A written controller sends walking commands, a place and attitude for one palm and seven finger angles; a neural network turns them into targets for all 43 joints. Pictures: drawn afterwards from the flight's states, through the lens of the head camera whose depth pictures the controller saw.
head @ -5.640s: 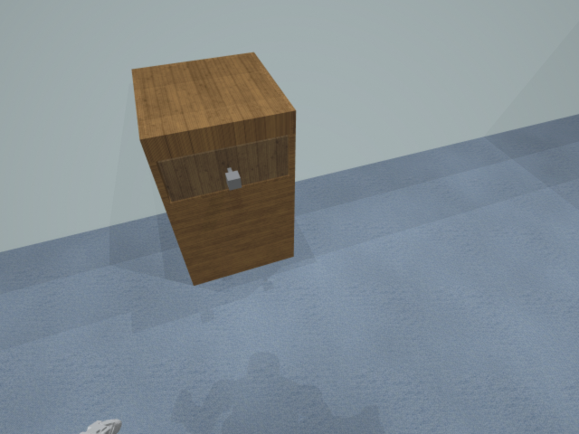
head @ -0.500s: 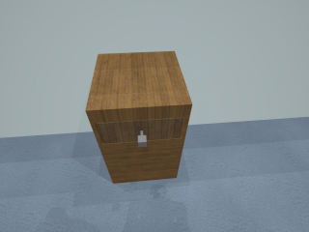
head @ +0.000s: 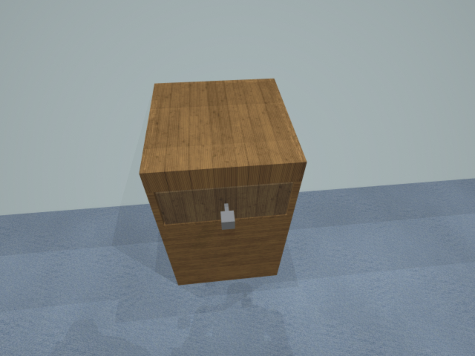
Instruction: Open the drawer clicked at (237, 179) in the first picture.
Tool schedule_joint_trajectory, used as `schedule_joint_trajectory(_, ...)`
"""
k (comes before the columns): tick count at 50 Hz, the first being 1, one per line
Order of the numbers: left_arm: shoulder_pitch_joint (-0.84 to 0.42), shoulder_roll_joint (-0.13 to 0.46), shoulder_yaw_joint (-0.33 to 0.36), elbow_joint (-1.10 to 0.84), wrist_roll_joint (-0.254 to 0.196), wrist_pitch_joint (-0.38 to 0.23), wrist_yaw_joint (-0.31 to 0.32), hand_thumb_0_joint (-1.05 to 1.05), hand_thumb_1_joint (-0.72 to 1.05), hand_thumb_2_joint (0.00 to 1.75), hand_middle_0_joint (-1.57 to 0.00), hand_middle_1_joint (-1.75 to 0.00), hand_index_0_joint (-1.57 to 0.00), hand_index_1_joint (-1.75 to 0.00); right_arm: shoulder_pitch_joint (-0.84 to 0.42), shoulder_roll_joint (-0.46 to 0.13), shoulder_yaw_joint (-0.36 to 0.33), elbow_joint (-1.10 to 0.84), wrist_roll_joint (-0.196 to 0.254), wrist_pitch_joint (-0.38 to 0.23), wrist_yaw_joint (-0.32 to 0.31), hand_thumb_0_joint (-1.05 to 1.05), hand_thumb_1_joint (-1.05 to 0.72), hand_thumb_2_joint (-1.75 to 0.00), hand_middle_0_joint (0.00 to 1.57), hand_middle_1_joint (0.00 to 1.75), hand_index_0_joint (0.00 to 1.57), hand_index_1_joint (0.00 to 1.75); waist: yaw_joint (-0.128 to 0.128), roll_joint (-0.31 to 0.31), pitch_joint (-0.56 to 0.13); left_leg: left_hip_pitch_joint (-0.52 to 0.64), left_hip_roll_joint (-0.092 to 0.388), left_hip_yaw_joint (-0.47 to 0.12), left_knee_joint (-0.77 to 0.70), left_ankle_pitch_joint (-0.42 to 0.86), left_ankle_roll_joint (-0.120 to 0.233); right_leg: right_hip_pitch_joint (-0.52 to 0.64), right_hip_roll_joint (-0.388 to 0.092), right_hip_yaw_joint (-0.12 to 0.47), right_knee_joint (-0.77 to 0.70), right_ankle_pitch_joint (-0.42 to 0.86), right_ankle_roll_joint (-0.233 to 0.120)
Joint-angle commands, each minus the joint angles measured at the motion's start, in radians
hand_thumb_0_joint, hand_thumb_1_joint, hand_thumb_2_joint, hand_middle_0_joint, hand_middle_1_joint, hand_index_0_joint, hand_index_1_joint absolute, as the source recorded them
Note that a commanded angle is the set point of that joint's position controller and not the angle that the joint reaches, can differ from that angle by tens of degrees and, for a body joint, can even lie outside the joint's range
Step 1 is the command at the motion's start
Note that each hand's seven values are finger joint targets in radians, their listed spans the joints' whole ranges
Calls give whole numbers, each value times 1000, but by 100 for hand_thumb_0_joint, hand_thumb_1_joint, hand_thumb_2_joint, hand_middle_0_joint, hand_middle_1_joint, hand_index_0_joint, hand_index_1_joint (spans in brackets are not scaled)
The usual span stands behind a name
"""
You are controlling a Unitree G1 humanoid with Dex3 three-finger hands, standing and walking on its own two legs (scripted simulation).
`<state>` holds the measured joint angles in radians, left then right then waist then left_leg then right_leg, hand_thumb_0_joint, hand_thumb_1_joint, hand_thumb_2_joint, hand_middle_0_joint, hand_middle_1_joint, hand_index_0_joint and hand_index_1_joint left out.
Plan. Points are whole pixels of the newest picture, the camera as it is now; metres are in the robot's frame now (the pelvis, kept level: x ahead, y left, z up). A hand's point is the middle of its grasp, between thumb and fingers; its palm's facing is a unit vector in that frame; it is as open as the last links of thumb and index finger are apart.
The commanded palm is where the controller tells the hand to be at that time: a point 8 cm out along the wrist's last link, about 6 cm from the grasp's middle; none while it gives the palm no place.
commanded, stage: shuffle to correct the standing spot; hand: left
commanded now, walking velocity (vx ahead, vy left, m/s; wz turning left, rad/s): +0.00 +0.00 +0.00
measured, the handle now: (227, 214) +0.53 +0.06 -0.22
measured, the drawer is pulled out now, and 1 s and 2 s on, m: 0.00 0.00 0.00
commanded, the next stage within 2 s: come to a stop and stand still in 1.06 s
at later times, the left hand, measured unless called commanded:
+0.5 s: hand out of the picture -0.01 +0.13 -0.18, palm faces +0.08 -0.98 -0.20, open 7.3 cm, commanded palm none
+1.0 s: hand out of the picture +0.05 +0.06 -0.17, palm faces +0.15 -0.97 -0.20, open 7.3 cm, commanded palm none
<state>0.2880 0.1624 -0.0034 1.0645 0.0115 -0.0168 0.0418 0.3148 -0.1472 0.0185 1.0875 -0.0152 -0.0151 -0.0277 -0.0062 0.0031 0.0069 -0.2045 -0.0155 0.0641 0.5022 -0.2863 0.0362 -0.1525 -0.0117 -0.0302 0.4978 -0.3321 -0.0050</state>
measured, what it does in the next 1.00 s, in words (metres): steps to the right: left foot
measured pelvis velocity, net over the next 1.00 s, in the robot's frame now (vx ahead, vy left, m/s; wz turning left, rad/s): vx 0.04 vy -0.13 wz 0.12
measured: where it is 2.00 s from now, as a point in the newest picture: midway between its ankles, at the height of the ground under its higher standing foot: outside the picture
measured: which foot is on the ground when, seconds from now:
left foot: down 0.00-0.46, up 0.48-0.68, down 0.70-1.00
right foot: down 0.00-0.70, up 0.72-1.00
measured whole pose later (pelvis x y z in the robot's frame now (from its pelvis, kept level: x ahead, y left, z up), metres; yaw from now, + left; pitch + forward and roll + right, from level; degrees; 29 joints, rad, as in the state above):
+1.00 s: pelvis +0.04 -0.13 +0.00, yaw +7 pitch +1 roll -1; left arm 0.28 0.17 0.05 0.97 0.03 0.06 0.00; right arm 0.24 -0.17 -0.05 1.02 -0.04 0.03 -0.03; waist 0.00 0.02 0.04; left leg -0.28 0.12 0.07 0.52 -0.25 -0.04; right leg -0.41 -0.08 -0.03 0.82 -0.37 0.03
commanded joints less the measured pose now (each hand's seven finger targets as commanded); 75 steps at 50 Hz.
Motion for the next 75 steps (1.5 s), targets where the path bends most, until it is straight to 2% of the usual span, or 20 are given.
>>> schedule_joint_trajectory(1,86,77,11,-16,0,-3,1,0,90,90,-20,-30,-20,-30,48,-110,-14,-32,1,-20,-6,0,-90,-90,20,30,20,30,12,5,61,-19,122,-124,-118,222,18,-35,-73,66,-77,177,-33)
schedule_joint_trajectory(16,117,41,19,-7,21,24,-18,0,90,90,-20,-30,-20,-30,83,-161,-58,-17,-8,-1,-30,0,-90,-90,20,30,20,30,-6,95,71,48,265,-316,-178,193,130,-202,-24,-38,77,-63,-16)
schedule_joint_trajectory(20,173,52,32,-3,22,20,-22,0,90,90,-20,-30,-20,-30,48,-137,-60,-36,-8,2,-26,0,-90,-90,20,30,20,30,17,4,47,-112,182,-197,-66,163,73,-24,-60,-1,-47,80,-35)
schedule_joint_trajectory(23,238,100,47,6,23,15,-11,0,90,90,-20,-30,-20,-30,13,-56,-44,-61,-6,4,-24,0,-90,-90,20,30,20,30,38,-254,51,-277,24,10,195,-132,7,104,-221,143,-152,414,-111)
schedule_joint_trajectory(27,228,76,37,0,29,10,-1,0,90,90,-20,-30,-20,-30,-42,-44,-49,-69,-2,9,-21,0,-90,-90,20,30,20,30,38,-116,62,-340,47,6,464,-273,2,133,-243,81,-103,907,-213)
schedule_joint_trajectory(33,143,80,29,-23,17,26,1,0,90,90,-20,-30,-20,-30,106,-32,-45,-20,-7,11,-20,0,-90,-90,20,30,20,30,-62,-58,-3,5,41,60,24,125,13,-3,-130,-51,86,742,-127)
schedule_joint_trajectory(34,156,60,27,-32,13,27,-4,0,90,90,-20,-30,-20,-30,170,-83,-55,-1,-14,7,-30,0,-90,-90,20,30,20,30,-80,31,-36,149,142,-60,-39,333,50,-109,-93,-59,230,555,-80)
schedule_joint_trajectory(35,196,17,22,-44,4,29,-6,0,90,90,-20,-30,-20,-30,206,-167,-68,-8,-19,4,-39,0,-90,-90,20,30,20,30,-70,242,-71,251,406,-391,-96,668,185,-304,-6,-102,445,15,-18)
schedule_joint_trajectory(36,184,49,25,-67,15,33,-3,0,90,90,-20,-30,-20,-30,211,-206,-77,-22,-10,15,-41,0,-90,-90,20,30,20,30,-76,193,-74,234,534,-499,-143,731,287,-366,2,-11,610,-285,-15)
schedule_joint_trajectory(39,93,63,50,-81,31,58,-17,0,90,90,-20,-30,-20,-30,41,-171,-70,-69,-13,8,-44,0,-90,-90,20,30,20,30,-19,126,121,-73,455,-340,-210,460,219,-375,-54,71,689,-169,-1)
schedule_joint_trajectory(43,145,25,55,-72,26,77,-42,0,90,90,-20,-30,-20,-30,-75,-187,-80,-116,-19,4,-27,0,-90,-90,20,30,20,30,37,113,92,-197,316,-121,-246,167,119,-260,-50,8,543,-16,26)
schedule_joint_trajectory(50,104,33,66,-119,20,60,-52,0,90,90,-20,-30,-20,-30,-61,-250,-129,-137,-27,44,-9,0,-90,-90,20,30,20,30,10,173,28,-170,287,-128,-124,-100,63,-135,0,-90,129,10,38)
schedule_joint_trajectory(52,170,99,79,-100,25,43,-47,0,90,90,-20,-30,-20,-30,-35,-203,-126,-137,-22,49,-5,0,-90,-90,20,30,20,30,37,-39,-7,-237,183,-36,108,-138,2,-6,-33,-41,-83,98,29)
schedule_joint_trajectory(53,175,190,93,-108,37,37,-36,0,90,90,-20,-30,-20,-30,-14,-117,-110,-154,-19,52,-4,0,-90,-90,20,30,20,30,41,-336,-2,-371,42,83,372,-298,-45,21,-219,200,-195,152,-33)
schedule_joint_trajectory(54,166,218,94,-133,38,45,-33,0,90,90,-20,-30,-20,-30,-65,-87,-97,-189,-13,52,-9,0,-90,-90,20,30,20,30,73,-380,-15,-381,18,8,571,-392,-23,-63,-300,300,-248,177,-113)
schedule_joint_trajectory(58,-38,132,79,-186,31,47,-22,0,90,90,-20,-30,-20,-30,-24,-123,-103,-143,-10,53,-6,0,-90,-90,20,30,20,30,-16,-267,12,-338,73,-21,752,-182,-17,-173,-195,146,-237,97,-159)
schedule_joint_trajectory(63,104,98,49,-109,17,-12,-2,0,90,90,-20,-30,-20,-30,-60,-28,-48,-125,-2,25,8,0,-90,-90,20,30,20,30,28,-7,-36,-246,52,-16,294,-165,-45,53,-254,196,-186,511,-189)
schedule_joint_trajectory(68,117,151,60,-69,4,-12,14,0,90,90,-20,-30,-20,-30,-26,-59,-40,-111,18,32,-12,0,-90,-90,20,30,20,30,32,6,-74,-152,45,-49,19,-104,-40,179,-317,252,-88,864,-172)
schedule_joint_trajectory(72,67,145,64,-67,-3,-1,14,0,90,90,-20,-30,-20,-30,-11,-93,-49,-99,11,47,-17,0,-90,-90,20,30,20,30,21,-15,-45,-17,93,-68,-32,133,-14,59,-268,215,-104,673,-87)
schedule_joint_trajectory(75,62,155,64,-54,5,14,13,0,90,90,-20,-30,-20,-30,-51,-88,-48,-114,4,60,-13,0,-90,-90,20,30,20,30,30,5,29,-77,75,-69,22,45,-12,2,-285,255,-162,441,-97)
